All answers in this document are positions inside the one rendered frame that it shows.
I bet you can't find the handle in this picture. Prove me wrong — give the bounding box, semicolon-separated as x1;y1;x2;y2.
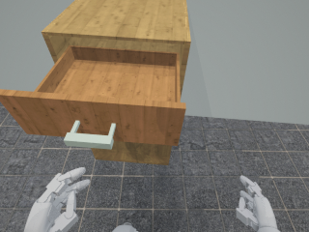
64;120;116;150

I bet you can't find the drawer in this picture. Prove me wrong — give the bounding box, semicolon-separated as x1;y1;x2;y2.
0;45;186;146

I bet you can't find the robot right hand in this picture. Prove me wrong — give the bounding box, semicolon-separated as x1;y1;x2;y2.
236;175;277;232

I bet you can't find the robot left hand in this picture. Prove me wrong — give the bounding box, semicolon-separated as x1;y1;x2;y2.
23;167;91;232

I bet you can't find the cabinet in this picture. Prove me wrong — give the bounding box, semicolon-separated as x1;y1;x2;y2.
42;0;191;165

